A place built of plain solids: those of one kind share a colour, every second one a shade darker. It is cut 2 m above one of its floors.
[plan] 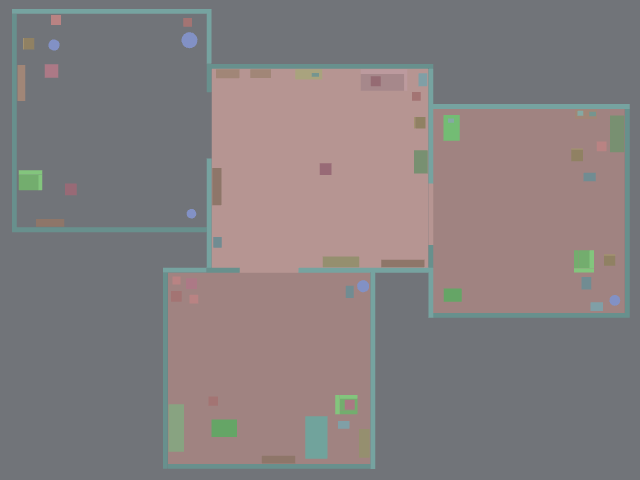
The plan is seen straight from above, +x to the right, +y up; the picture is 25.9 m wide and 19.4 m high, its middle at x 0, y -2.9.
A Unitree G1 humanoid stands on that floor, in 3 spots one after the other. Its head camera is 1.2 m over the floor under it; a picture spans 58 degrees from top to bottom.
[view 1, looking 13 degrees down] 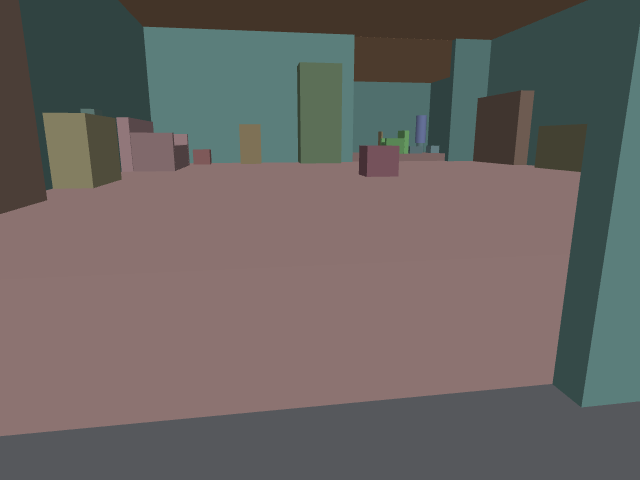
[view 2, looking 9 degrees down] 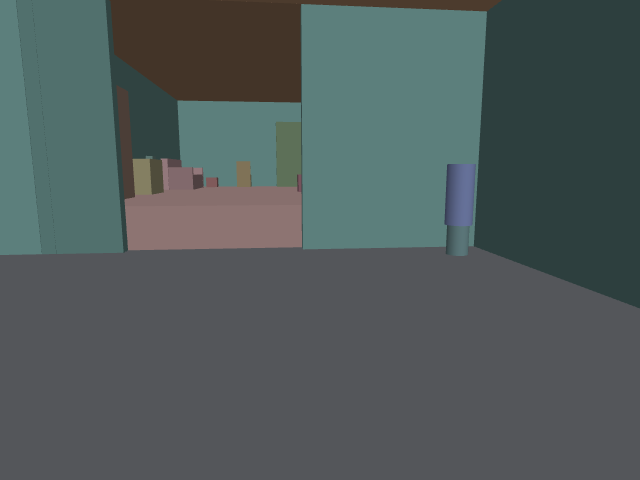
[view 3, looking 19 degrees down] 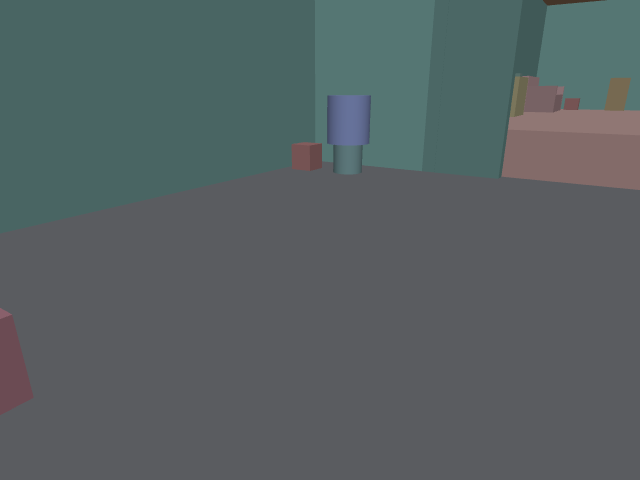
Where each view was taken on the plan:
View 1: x -6.14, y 1.86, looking -9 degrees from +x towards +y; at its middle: floor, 2.32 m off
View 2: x -11.21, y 0.82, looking -6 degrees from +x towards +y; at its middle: wall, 6.75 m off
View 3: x -11.18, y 1.86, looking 33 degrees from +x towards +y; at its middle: ground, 3.69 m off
